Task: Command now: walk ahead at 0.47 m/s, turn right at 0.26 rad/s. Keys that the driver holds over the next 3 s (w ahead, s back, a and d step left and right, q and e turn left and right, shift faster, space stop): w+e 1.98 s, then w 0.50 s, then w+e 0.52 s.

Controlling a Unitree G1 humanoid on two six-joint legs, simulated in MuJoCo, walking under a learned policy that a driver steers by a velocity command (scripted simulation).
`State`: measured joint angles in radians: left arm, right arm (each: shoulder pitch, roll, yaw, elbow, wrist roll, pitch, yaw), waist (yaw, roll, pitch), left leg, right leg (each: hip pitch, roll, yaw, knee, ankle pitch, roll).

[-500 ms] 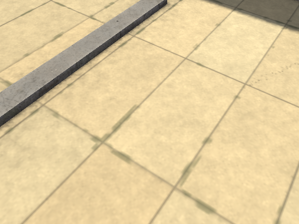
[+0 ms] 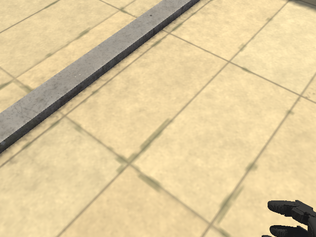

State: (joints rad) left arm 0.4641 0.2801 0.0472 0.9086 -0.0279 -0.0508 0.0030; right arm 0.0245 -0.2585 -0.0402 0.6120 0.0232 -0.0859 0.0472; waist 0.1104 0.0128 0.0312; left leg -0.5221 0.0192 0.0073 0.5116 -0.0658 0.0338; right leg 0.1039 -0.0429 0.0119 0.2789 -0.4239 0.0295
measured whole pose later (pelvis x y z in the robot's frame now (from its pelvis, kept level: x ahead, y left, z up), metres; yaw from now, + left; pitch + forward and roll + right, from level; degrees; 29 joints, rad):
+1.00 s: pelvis +0.54 -0.12 +0.01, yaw -33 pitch +2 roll +0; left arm 0.37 0.30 0.08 0.71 -0.03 -0.03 0.02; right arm 0.01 -0.28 -0.04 0.68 0.01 -0.11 0.03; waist 0.09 0.04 0.02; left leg -0.53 0.01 -0.08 0.49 0.00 -0.03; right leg -0.08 0.10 0.20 0.45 -0.39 -0.06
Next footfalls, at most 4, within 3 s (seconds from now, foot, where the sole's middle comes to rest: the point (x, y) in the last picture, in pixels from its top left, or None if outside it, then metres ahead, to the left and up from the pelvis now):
0.02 left None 0.18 0.13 -0.76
0.56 right None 0.42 -0.17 -0.76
1.04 left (211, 168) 0.77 -0.12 -0.76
1.56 right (297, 173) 0.79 -0.51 -0.76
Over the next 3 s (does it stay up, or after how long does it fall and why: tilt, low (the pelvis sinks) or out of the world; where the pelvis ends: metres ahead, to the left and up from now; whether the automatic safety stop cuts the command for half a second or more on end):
stays up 1.05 -1.05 0.00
